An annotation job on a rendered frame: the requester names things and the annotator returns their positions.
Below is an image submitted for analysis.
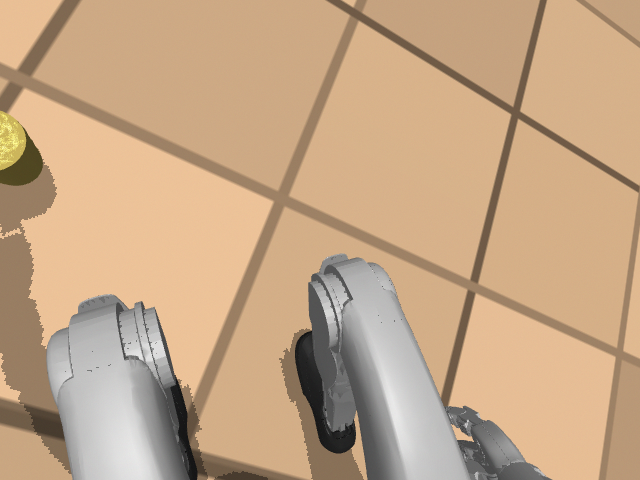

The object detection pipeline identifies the right robot arm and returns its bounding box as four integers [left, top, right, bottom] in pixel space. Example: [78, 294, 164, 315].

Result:
[498, 462, 552, 480]

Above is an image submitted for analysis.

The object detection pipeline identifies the cup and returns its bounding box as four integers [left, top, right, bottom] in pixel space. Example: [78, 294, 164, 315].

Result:
[0, 111, 43, 186]

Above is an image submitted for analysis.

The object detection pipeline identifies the right robot foot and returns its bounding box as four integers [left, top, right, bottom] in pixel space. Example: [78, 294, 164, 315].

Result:
[295, 331, 356, 454]

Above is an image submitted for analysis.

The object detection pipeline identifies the left robot foot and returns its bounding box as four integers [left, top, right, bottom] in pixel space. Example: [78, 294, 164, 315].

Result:
[170, 376, 198, 480]

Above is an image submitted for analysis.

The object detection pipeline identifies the right robot hand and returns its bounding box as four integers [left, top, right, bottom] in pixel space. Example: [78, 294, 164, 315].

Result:
[444, 406, 527, 480]

